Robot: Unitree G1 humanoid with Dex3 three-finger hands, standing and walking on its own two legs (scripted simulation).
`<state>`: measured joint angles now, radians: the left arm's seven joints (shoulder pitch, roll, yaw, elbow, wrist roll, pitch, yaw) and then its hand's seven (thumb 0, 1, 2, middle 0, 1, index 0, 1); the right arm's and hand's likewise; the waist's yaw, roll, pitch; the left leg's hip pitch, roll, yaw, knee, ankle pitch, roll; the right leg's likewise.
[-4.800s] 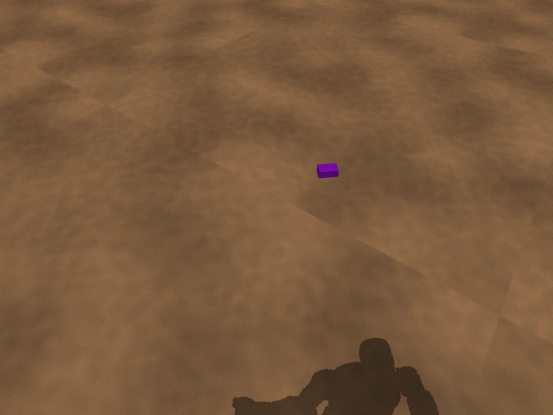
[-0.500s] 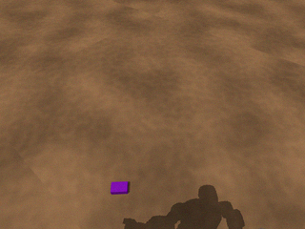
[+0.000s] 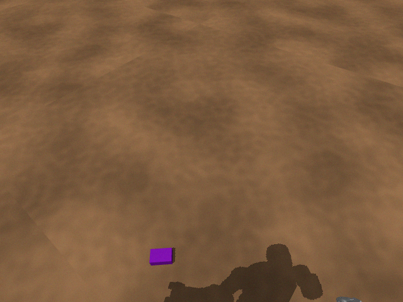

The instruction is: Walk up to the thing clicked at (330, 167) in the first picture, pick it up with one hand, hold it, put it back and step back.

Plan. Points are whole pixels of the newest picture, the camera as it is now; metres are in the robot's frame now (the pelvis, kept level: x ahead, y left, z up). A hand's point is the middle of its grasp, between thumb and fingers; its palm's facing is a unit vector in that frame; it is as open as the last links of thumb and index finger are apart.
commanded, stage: walk up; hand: left
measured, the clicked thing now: (161, 256) +0.47 +0.23 -0.75
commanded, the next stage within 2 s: stand in 0.66 s
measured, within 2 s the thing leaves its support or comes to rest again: neither
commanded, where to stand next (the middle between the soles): +0.05 +0.01 m, yaw -2 degrees
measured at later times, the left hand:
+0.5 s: hand out of the picture +0.10 +0.26 -0.15, palm faces -0.04 -0.93 -0.37, open 7.4 cm
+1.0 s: hand out of the picture +0.09 +0.24 -0.15, palm faces -0.03 -0.94 -0.34, open 7.4 cm
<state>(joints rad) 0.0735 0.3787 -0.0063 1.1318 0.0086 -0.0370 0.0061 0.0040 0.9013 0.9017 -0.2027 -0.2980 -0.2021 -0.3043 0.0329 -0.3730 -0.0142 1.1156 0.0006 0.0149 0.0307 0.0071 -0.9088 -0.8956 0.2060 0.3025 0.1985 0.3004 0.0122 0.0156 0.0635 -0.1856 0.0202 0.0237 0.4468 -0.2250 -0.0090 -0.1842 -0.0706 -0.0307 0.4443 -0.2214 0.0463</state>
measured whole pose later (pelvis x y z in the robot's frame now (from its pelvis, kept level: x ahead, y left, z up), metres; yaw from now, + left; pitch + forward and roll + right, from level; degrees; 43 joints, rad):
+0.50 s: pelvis +0.01 +0.00 +0.00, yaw -1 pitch -2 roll +0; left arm 0.07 0.35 0.01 1.15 0.02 -0.02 0.00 0.00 0.90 0.90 -0.20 -0.30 -0.20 -0.30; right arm 0.10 -0.36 -0.02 1.15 -0.01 0.02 0.03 0.01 -0.91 -0.90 0.21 0.30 0.20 0.30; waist -0.01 0.01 0.05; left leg -0.14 0.02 0.04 0.37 -0.20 -0.01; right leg -0.15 -0.07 -0.02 0.38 -0.20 0.05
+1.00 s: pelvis +0.01 -0.01 +0.01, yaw +0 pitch -2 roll +0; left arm 0.08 0.35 0.01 1.15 0.01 -0.01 -0.01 0.00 0.90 0.90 -0.20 -0.30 -0.20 -0.30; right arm 0.06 -0.35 0.00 1.13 -0.01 -0.01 0.02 0.01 -0.91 -0.90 0.21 0.30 0.20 0.30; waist 0.00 0.00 0.05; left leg -0.11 0.03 0.03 0.32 -0.17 -0.02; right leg -0.12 -0.06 -0.03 0.33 -0.17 0.04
